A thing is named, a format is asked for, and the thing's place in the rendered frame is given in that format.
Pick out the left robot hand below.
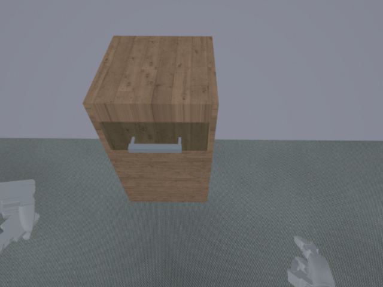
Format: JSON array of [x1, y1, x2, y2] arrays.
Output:
[[0, 179, 39, 254]]

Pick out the cabinet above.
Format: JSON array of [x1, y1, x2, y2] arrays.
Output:
[[83, 36, 219, 203]]

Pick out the right robot hand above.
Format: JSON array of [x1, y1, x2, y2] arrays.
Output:
[[287, 236, 335, 287]]

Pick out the drawer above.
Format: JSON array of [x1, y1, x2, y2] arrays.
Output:
[[99, 121, 209, 151]]

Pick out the handle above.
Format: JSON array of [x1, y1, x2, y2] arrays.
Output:
[[128, 137, 182, 153]]

